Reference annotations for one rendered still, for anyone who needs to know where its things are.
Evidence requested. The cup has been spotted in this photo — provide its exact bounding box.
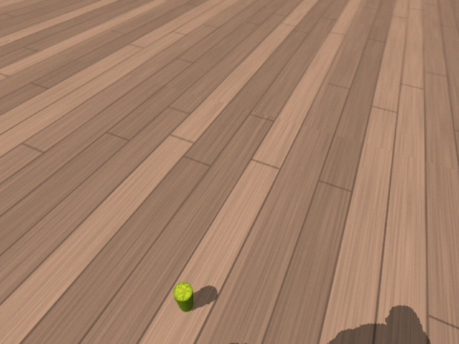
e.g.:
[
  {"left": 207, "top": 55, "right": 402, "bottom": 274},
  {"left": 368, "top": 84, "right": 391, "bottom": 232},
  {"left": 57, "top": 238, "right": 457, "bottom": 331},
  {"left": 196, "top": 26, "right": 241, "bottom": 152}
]
[{"left": 174, "top": 282, "right": 194, "bottom": 312}]

